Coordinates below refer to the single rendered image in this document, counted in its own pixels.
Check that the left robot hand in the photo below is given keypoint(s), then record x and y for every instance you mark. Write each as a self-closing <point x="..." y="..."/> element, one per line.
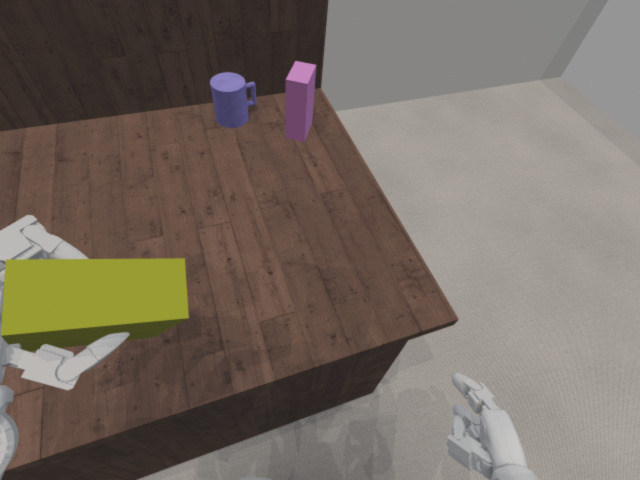
<point x="50" y="365"/>

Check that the sponge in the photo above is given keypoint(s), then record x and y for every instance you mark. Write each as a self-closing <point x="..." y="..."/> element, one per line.
<point x="75" y="302"/>

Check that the table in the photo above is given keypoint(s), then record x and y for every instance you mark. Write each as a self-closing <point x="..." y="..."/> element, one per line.
<point x="303" y="285"/>

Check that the right robot hand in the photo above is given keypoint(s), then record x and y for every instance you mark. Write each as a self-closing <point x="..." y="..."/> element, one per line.
<point x="492" y="441"/>

